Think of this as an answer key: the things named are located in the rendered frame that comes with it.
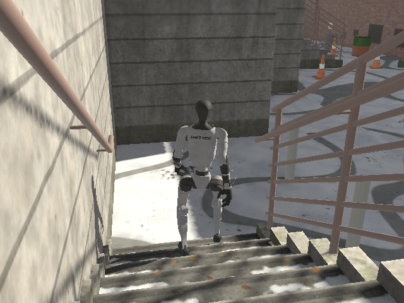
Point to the robot right hand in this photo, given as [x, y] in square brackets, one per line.
[228, 192]

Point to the robot left hand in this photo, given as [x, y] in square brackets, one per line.
[183, 168]

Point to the robot right upper arm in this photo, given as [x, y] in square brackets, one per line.
[222, 145]

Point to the left robot foot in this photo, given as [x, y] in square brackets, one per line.
[184, 252]

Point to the robot left upper arm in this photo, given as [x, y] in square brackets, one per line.
[182, 133]

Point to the robot left forearm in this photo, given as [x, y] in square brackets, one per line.
[177, 161]

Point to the robot right shin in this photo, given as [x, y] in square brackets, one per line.
[217, 217]

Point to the robot right forearm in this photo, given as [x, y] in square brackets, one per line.
[226, 174]

